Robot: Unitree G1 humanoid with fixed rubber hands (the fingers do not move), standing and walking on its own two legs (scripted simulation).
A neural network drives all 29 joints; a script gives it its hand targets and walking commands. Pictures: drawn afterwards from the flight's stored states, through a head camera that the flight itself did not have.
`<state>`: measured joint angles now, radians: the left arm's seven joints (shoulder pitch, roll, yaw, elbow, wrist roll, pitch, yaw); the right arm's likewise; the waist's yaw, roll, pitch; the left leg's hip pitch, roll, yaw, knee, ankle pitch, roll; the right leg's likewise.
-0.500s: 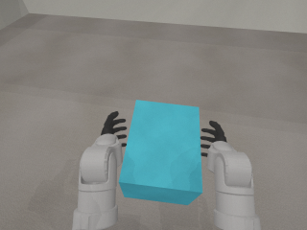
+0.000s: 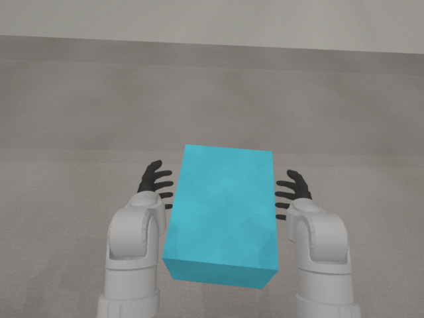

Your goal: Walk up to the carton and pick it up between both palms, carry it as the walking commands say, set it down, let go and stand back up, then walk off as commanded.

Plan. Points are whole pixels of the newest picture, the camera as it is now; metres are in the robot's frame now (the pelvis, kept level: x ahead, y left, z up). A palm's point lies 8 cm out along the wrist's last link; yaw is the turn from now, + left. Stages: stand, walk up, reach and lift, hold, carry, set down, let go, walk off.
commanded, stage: carry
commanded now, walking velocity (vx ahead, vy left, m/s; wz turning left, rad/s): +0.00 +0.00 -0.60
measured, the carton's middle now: (222, 215) +0.34 +0.00 +0.00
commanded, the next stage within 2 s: none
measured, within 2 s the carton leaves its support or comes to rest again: neither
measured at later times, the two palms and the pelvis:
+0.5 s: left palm (251, 203) +0.30 -0.04 +0.10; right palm (400, 269) +0.21 -0.28 +0.07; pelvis -0.03 -0.06 -0.01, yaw -18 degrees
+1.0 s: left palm (322, 258) +0.22 -0.15 +0.08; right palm out of the picture +0.08 -0.37 +0.07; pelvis -0.10 -0.10 -0.03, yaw -32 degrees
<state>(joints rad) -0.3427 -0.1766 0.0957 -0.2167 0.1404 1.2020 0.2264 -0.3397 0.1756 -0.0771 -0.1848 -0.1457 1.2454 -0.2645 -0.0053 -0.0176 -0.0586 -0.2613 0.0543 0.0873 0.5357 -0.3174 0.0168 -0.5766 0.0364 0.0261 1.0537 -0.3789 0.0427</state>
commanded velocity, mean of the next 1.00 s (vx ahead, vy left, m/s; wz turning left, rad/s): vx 0.00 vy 0.00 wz -0.60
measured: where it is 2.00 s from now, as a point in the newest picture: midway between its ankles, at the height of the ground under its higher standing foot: outside the picture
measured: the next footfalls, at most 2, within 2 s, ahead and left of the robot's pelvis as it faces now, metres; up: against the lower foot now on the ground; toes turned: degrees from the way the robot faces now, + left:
right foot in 0.32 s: +0.07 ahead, -0.12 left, +0.00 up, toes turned -18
left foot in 0.82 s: -0.01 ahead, +0.09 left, +0.00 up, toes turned -18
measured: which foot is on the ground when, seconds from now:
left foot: down 0.00-0.32, up 0.34-0.80, down 0.82-0.96, up 0.98-1.00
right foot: up 0.00-0.30, down 0.32-0.78, up 0.80-0.94, down 0.96-1.00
